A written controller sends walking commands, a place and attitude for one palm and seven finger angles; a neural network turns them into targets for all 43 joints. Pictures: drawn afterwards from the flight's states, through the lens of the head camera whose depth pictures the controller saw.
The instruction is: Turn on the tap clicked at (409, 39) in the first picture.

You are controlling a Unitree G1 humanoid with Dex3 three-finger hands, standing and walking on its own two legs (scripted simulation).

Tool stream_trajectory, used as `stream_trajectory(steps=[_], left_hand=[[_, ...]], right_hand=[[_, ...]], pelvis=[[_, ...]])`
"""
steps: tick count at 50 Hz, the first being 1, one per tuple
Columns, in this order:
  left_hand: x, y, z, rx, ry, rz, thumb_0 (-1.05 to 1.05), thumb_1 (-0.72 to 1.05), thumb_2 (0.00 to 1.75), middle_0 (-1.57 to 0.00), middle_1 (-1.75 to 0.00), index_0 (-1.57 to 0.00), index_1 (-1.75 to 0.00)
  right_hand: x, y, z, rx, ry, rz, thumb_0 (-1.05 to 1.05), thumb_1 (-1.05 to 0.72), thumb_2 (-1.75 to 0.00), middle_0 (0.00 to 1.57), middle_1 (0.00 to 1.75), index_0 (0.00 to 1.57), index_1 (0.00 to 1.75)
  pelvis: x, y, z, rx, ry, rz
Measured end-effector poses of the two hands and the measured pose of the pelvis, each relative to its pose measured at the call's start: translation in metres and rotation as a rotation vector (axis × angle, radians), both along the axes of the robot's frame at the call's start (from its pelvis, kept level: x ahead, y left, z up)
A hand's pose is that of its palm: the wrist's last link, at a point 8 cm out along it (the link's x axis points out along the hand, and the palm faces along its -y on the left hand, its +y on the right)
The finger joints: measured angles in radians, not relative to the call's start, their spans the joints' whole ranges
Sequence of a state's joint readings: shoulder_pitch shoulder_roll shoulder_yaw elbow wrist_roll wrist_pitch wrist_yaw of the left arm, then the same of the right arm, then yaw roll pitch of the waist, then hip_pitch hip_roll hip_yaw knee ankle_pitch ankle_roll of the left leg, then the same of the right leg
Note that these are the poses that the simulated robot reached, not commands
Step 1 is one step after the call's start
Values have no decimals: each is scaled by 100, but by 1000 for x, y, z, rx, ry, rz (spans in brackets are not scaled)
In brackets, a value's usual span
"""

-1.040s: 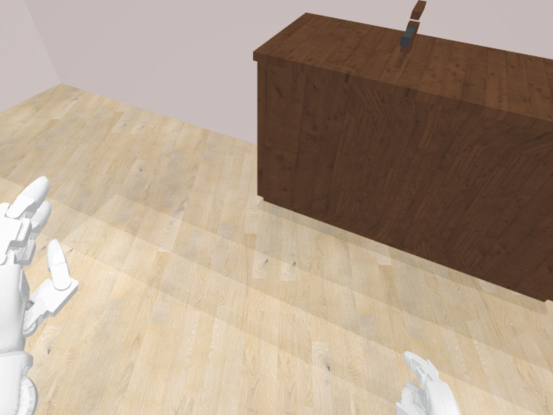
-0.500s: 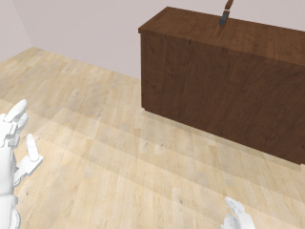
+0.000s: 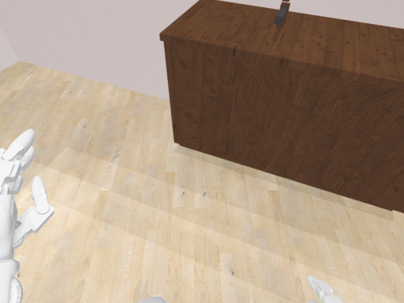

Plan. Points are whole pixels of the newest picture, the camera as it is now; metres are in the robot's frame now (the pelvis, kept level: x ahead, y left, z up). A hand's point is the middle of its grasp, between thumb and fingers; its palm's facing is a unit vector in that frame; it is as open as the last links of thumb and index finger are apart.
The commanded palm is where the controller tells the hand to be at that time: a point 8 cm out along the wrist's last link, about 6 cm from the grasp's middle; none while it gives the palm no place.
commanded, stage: walk to a spot facing it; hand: left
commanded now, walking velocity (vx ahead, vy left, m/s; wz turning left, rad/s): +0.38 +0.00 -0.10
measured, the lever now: (278, 19) +1.09 -0.26 +0.10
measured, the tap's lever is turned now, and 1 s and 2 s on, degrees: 0 0 0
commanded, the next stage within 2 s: turn to face it in 0.54 s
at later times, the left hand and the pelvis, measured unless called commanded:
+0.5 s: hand (117, 110) +0.42 +0.18 +0.17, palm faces +0.30 -0.81 -0.51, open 7.4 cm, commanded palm +0.37 +0.23 +0.17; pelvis +0.17 -0.03 -0.01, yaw -7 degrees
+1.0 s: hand (156, 68) +0.57 +0.14 +0.17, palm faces +0.28 -0.89 -0.37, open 7.4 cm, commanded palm +0.52 +0.17 +0.17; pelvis +0.30 -0.06 -0.02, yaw -14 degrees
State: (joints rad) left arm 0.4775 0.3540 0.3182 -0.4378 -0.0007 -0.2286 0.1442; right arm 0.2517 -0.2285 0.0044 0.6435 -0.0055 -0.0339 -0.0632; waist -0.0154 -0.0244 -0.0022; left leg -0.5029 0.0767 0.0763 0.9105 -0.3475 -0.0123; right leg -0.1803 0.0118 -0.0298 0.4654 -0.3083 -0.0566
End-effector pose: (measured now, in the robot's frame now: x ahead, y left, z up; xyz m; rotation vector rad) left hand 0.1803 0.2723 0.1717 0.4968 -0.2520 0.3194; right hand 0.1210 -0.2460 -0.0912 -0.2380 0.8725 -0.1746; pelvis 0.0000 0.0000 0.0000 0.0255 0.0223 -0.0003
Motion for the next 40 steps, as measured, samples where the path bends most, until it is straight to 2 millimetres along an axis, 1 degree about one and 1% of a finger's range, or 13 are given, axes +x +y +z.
stream_trajectory(steps=[4,6,8,11,13,16,20,24,27,29,32,35,40], left_hand=[[28,12,4,19,-22,-5,1,88,90,-21,-31,-21,-30],[42,18,2,17,-47,-10,1,88,90,-21,-31,-21,-30],[59,22,-1,14,-72,-19,1,88,90,-21,-31,-21,-30],[87,22,-5,-10,-73,-32,1,89,90,-21,-31,-21,-30],[106,16,-2,-23,-69,-49,1,89,90,-21,-31,-21,-30],[129,0,10,-20,-85,-90,1,89,90,-21,-31,-21,-30],[157,-23,26,35,-92,-127,1,89,90,-21,-31,-21,-30],[192,-41,26,103,-52,-109,1,89,90,-21,-31,-21,-30],[218,-58,14,139,-42,-87,1,89,90,-21,-31,-21,-30],[235,-70,6,105,-34,-84,1,89,90,-21,-31,-21,-30],[251,-86,1,66,-15,-105,1,89,90,-21,-31,-21,-30],[259,-99,9,87,-10,-143,1,88,90,-21,-31,-22,-30],[275,-104,34,147,-75,-177,1,88,90,-22,-31,-22,-30]], right_hand=[[29,1,4,-32,-10,-5,1,-91,-90,20,30,20,30],[48,4,3,-47,-42,-11,1,-91,-90,20,30,20,30],[68,10,2,-45,-80,-38,1,-91,-90,20,30,20,30],[94,24,6,-5,-131,-53,1,-91,-90,20,30,20,30],[108,34,10,33,-152,-48,1,-91,-90,20,30,20,30],[125,45,12,80,-162,-35,1,-91,-90,20,30,20,30],[142,43,7,126,-143,-44,1,-91,-90,20,30,21,30],[159,21,-12,154,-102,-73,1,-90,-90,21,30,21,30],[176,-8,-36,155,-68,-88,1,-90,-90,21,30,21,30],[186,-29,-45,131,-25,-89,1,-90,-90,21,30,21,30],[201,-58,-39,89,-3,-103,1,-91,-90,20,30,21,30],[217,-82,-25,43,-7,-124,1,-91,-90,20,30,20,30],[246,-100,-2,-16,-40,-132,1,-91,-90,20,30,20,30]], pelvis=[[26,8,-3,-5,3,-10],[42,16,-10,-12,-4,-27],[55,20,-17,5,-19,-51],[71,21,-16,2,-34,-76],[83,19,-12,-9,-33,-82],[101,14,-6,-20,-27,-100],[130,2,-2,-28,-18,-122],[163,-20,-7,-32,-14,-129],[185,-41,-24,-26,-23,-117],[193,-48,-26,-23,-35,-113],[207,-56,-22,-11,-44,-105],[223,-62,-15,-7,-38,-101],[250,-70,-8,4,-25,-137]])
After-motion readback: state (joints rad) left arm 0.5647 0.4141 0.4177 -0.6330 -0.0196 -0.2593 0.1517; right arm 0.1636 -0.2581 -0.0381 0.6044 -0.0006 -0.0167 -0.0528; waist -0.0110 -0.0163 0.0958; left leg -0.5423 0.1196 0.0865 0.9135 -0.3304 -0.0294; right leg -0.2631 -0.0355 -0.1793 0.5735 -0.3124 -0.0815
